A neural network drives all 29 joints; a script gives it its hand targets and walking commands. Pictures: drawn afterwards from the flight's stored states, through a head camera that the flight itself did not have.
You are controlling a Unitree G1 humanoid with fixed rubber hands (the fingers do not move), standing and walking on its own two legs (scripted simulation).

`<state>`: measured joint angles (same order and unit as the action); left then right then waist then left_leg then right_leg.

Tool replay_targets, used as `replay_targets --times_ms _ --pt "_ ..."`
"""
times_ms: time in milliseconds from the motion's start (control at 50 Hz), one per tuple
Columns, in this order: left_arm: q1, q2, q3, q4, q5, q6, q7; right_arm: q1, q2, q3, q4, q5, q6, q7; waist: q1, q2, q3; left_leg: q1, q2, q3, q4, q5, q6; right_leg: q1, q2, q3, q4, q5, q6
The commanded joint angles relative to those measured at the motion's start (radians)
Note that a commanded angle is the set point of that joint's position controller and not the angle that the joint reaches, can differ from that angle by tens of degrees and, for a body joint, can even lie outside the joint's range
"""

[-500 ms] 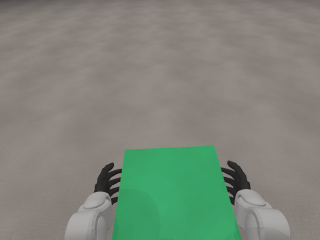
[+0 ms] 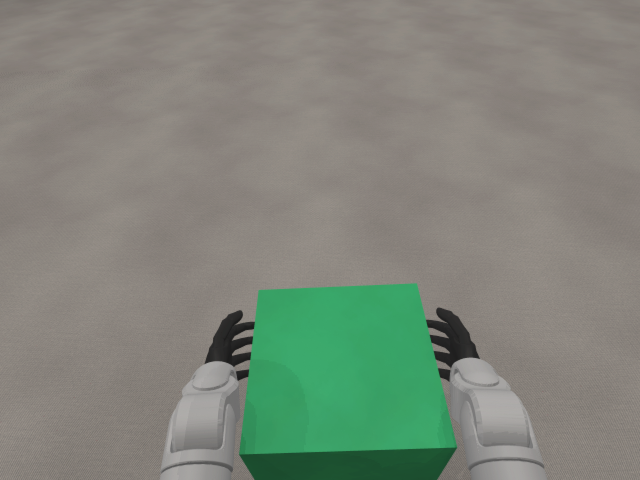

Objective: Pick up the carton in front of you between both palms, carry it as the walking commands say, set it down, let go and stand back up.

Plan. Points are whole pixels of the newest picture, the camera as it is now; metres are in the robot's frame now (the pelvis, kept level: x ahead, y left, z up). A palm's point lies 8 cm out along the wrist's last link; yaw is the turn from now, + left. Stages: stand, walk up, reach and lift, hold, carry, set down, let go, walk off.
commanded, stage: carry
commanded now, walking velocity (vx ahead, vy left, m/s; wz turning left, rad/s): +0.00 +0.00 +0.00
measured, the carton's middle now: (342, 400) +0.27 +0.00 -0.05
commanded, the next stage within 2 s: hold in 0.50 s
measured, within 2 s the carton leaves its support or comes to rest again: neither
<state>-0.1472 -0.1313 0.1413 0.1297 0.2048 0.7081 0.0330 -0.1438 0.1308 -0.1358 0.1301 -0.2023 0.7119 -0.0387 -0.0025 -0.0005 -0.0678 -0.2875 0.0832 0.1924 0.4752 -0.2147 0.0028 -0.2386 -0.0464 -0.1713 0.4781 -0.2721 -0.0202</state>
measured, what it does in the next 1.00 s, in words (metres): stands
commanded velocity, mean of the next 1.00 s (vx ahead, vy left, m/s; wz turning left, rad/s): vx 0.00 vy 0.00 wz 0.00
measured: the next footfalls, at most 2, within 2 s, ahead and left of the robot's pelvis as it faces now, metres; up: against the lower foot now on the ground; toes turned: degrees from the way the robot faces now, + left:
none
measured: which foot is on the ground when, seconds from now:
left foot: down 0.00-1.00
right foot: down 0.00-1.00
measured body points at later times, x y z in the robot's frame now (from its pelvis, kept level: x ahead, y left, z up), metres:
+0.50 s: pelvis +0.00 -0.01 +0.00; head +0.00 -0.01 +0.45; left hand +0.30 +0.15 +0.03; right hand +0.30 -0.16 +0.03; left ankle +0.02 +0.12 -0.74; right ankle -0.01 -0.10 -0.74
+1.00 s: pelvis -0.03 +0.02 +0.00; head -0.08 +0.02 +0.45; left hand +0.27 +0.15 +0.04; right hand +0.25 -0.15 +0.04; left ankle +0.02 +0.13 -0.74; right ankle -0.02 -0.11 -0.74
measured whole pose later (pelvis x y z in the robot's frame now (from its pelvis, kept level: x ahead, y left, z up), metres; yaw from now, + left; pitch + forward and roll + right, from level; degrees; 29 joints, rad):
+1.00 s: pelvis -0.03 +0.02 +0.00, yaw -4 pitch -9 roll +0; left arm -0.27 -0.15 0.22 0.24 0.29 0.73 -0.01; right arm -0.27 0.15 -0.23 0.26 -0.28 0.73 0.01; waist 0.00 -0.01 0.04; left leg -0.08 -0.01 -0.03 0.39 -0.16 0.00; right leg -0.05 0.01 0.04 0.40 -0.19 0.00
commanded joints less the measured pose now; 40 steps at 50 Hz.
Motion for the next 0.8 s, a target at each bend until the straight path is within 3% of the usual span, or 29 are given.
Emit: replay_targets --times_ms 0,120,220,480,500,520,540,580,600,680,780 --pt "-0.428 -0.673 -0.488 -0.053 -0.180 -0.088 -0.166 -0.452 0.665 0.488 -0.066 0.184 -0.093 0.171 0.000 0.004 -0.231 0.121 0.094 -0.106 -0.052 0.161 0.002 0.044 -0.114 0.105 -0.076 0.188 -0.005" --pt "-0.442 -0.819 -0.580 -0.106 -0.224 -0.047 -0.200 -0.464 0.817 0.579 -0.115 0.231 -0.053 0.203 0.000 0.003 -0.266 0.132 0.096 -0.105 -0.032 0.218 -0.001 0.061 -0.116 0.104 -0.054 0.247 -0.004" --pt "-0.402 -0.820 -0.543 -0.081 -0.206 -0.002 -0.209 -0.425 0.813 0.542 -0.096 0.209 -0.009 0.210 0.000 0.000 -0.262 0.128 0.095 -0.098 -0.018 0.246 0.000 0.058 -0.117 0.100 -0.044 0.295 -0.001" --pt "-0.448 -0.855 -0.544 -0.076 -0.217 -0.003 -0.220 -0.469 0.851 0.548 -0.094 0.219 -0.009 0.221 0.001 -0.001 -0.252 0.120 0.094 -0.099 -0.021 0.211 -0.005 0.050 -0.119 0.103 -0.051 0.265 -0.004" --pt "-0.319 -0.880 -0.520 -0.097 -0.196 0.001 -0.221 -0.349 0.867 0.525 -0.099 0.211 -0.007 0.223 0.008 -0.030 -0.172 0.288 -0.179 -0.248 -0.072 0.445 0.026 0.188 0.103 0.264 -0.089 0.636 0.009" --pt "-0.308 -0.825 -0.505 -0.124 -0.196 -0.016 -0.207 -0.345 0.801 0.515 -0.122 0.191 -0.024 0.210 0.020 -0.028 -0.234 0.301 -0.160 -0.270 -0.097 0.419 0.034 0.268 0.093 0.284 -0.087 0.670 0.002" --pt "-0.372 -0.819 -0.509 -0.145 -0.183 -0.017 -0.212 -0.361 0.811 0.492 -0.117 0.166 -0.028 0.210 -0.005 -0.018 -0.195 0.253 -0.160 -0.277 -0.100 0.431 0.020 0.285 0.103 0.272 -0.090 0.596 0.006" --pt "-0.380 -0.822 -0.502 -0.118 -0.185 -0.021 -0.214 -0.392 0.815 0.481 -0.108 0.173 -0.033 0.207 -0.010 -0.021 -0.187 0.316 -0.178 -0.275 -0.096 0.459 0.007 0.262 0.107 0.275 -0.117 0.589 0.019" --pt "-0.404 -0.817 -0.500 -0.108 -0.191 -0.026 -0.219 -0.405 0.819 0.478 -0.087 0.168 -0.036 0.207 -0.004 -0.052 -0.180 0.328 -0.179 -0.268 -0.105 0.396 0.006 0.245 0.114 0.270 -0.139 0.494 0.021" --pt "-0.432 -0.855 -0.506 -0.073 -0.188 -0.028 -0.227 -0.460 0.853 0.503 -0.073 0.187 -0.037 0.224 0.007 -0.026 -0.186 0.291 -0.196 -0.267 -0.118 0.322 0.004 0.277 0.117 0.271 -0.131 0.470 0.032" --pt "-0.458 -0.880 -0.459 0.009 -0.157 -0.016 -0.236 -0.510 0.872 0.477 -0.006 0.180 -0.023 0.249 0.017 -0.018 -0.110 0.286 -0.186 -0.262 -0.138 0.181 0.010 0.199 0.118 0.258 -0.159 0.265 0.028"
